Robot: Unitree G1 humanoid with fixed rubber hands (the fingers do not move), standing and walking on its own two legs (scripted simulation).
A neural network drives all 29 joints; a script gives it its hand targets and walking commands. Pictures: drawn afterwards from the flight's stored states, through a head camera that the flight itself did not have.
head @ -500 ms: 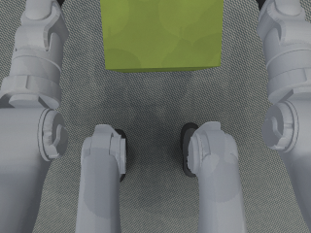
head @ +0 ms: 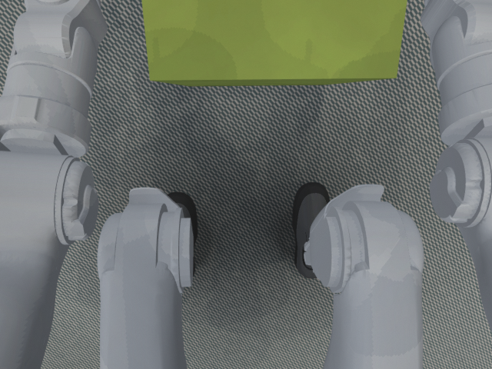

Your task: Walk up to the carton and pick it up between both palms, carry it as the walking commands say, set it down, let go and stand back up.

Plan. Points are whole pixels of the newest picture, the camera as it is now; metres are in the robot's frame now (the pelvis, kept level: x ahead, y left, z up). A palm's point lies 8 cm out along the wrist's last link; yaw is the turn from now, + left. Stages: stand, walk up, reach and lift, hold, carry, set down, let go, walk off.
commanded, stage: reach and lift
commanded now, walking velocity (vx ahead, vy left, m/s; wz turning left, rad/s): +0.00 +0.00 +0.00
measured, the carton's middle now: out of the picture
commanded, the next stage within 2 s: none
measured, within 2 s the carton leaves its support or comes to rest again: leaves its support in 1.46 s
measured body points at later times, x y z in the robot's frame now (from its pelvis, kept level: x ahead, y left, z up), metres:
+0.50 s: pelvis -0.01 +0.00 +0.01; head +0.37 -0.02 +0.23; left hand +0.58 +0.15 -0.17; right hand +0.57 -0.21 -0.17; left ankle +0.10 +0.14 -0.33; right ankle +0.11 -0.14 -0.33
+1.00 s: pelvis -0.01 +0.00 +0.00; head +0.37 -0.02 +0.23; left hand +0.58 +0.14 -0.17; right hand +0.57 -0.20 -0.17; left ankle +0.10 +0.14 -0.33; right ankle +0.11 -0.14 -0.33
